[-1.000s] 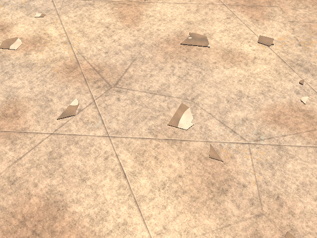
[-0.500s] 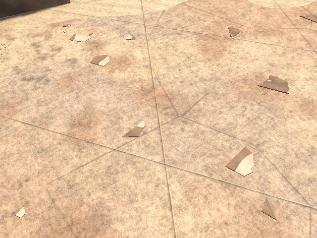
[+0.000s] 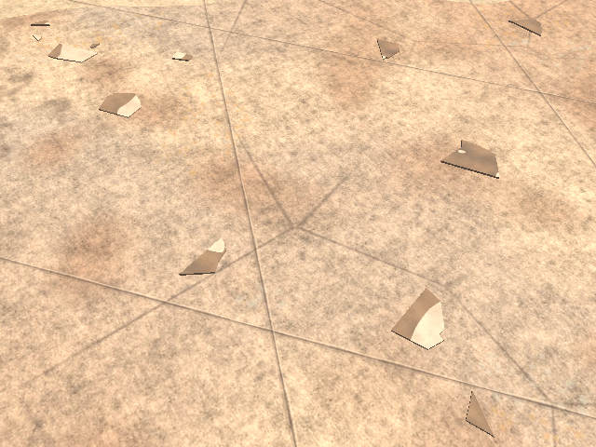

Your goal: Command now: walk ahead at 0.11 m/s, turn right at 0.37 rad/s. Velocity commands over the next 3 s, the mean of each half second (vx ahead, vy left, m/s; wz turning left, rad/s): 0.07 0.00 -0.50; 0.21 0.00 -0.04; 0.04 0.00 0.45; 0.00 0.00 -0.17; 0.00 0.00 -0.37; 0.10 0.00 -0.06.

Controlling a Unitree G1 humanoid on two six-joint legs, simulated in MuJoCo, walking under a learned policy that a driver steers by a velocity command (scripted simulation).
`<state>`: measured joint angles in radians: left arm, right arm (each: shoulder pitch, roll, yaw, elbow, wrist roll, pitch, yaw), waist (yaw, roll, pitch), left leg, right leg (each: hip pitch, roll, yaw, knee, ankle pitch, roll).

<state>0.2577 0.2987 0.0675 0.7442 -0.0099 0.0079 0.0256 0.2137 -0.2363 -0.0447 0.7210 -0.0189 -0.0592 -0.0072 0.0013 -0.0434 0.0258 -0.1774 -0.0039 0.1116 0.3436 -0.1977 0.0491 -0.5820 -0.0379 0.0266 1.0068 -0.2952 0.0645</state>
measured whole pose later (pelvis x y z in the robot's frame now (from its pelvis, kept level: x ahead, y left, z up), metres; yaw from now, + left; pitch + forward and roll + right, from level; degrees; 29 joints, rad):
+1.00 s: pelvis +0.18 -0.04 -0.01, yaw -15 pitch +2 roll +0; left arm 0.06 0.25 0.05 0.60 -0.01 -0.04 0.00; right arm 0.37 -0.27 -0.06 0.78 0.03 0.01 -0.03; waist -0.09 -0.02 0.04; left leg -0.13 -0.03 -0.11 0.46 -0.35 0.01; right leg -0.38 0.03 0.05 0.49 -0.14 0.03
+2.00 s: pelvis +0.21 -0.02 -0.01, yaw -8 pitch +1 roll +1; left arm 0.22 0.29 0.06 0.73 -0.01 0.01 0.02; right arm 0.10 -0.30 -0.08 0.68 -0.01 0.03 -0.04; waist 0.02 0.03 0.05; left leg -0.45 -0.04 -0.01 1.00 -0.51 -0.04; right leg -0.25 0.01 0.04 0.52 -0.28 -0.03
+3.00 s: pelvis +0.27 +0.02 -0.01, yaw -21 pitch +0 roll +0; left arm 0.27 0.25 0.03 0.80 0.02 0.01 0.05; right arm 0.13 -0.22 -0.01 0.71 -0.01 -0.02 0.01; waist 0.03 -0.03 0.02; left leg -0.29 -0.03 0.04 0.55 -0.26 0.05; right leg -0.11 -0.04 0.07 0.49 -0.39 0.06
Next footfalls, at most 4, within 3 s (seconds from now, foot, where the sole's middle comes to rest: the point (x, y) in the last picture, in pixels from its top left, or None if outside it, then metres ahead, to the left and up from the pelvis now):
0.24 right None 0.14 -0.14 -0.78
0.64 left None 0.18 0.09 -0.78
1.02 right None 0.26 -0.18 -0.78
1.42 left None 0.28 0.08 -0.78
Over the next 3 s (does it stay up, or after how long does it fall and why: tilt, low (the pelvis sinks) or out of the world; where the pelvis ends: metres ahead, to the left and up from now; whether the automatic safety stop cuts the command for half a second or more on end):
stays up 0.27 0.02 -0.01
